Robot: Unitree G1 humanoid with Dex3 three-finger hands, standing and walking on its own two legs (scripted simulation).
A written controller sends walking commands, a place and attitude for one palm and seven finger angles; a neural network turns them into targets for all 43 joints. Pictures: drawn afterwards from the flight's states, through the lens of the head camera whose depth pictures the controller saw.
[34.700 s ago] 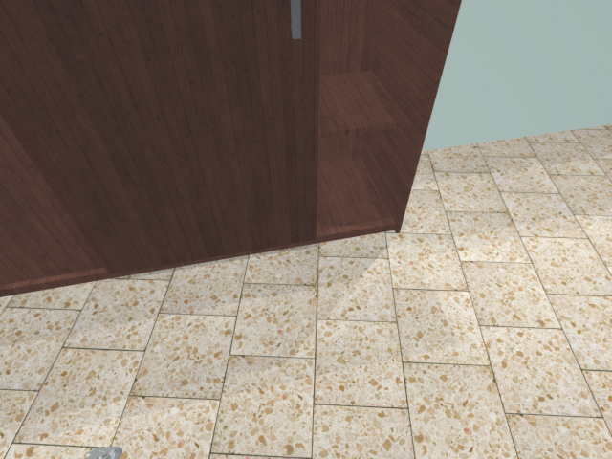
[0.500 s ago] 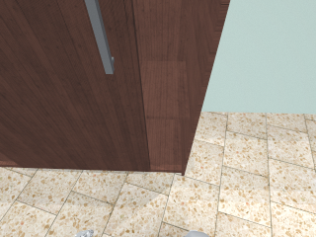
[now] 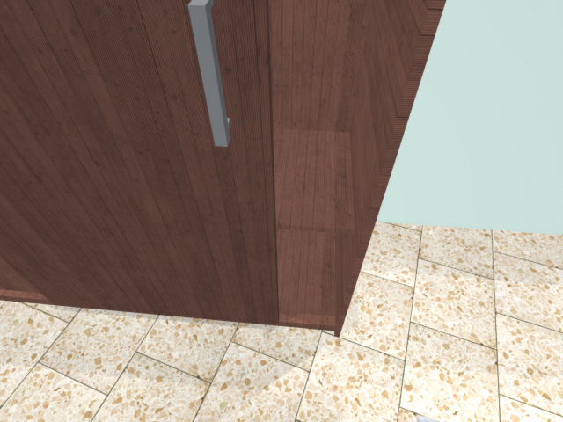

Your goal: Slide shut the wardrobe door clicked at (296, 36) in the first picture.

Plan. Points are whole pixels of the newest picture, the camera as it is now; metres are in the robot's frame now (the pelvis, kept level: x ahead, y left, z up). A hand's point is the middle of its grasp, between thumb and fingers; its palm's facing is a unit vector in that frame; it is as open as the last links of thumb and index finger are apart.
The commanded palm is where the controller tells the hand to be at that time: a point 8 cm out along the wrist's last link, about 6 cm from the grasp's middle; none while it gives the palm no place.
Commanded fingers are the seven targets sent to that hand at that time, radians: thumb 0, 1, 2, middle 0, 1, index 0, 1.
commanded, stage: come to a stop and stand still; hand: left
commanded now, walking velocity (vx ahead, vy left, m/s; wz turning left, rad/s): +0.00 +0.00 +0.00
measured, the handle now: (215, 77) +0.52 +0.14 +0.23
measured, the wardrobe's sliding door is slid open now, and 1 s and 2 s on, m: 0.20 0.20 0.20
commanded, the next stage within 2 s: look again from close up in 0.88 s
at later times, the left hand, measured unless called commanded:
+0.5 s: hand out of the picture +0.03 +0.18 -0.16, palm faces +0.00 -0.97 -0.23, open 7.3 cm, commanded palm none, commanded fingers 0.00 0.90 0.90 -0.20 -0.30 -0.20 -0.30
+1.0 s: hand out of the picture +0.02 +0.15 -0.16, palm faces +0.01 -0.98 -0.21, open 7.3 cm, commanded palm none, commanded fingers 0.00 0.90 0.90 -0.20 -0.30 -0.20 -0.30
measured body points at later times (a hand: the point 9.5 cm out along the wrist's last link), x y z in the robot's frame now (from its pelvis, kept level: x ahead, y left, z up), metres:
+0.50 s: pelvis +0.01 +0.00 +0.01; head +0.01 -0.02 +0.46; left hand +0.03 +0.23 -0.14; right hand -0.01 -0.24 -0.15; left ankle -0.01 +0.11 -0.73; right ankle +0.03 -0.13 -0.73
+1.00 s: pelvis +0.02 -0.02 +0.01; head +0.03 -0.03 +0.46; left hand +0.02 +0.20 -0.14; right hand +0.01 -0.23 -0.16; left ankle -0.01 +0.11 -0.73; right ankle +0.03 -0.13 -0.73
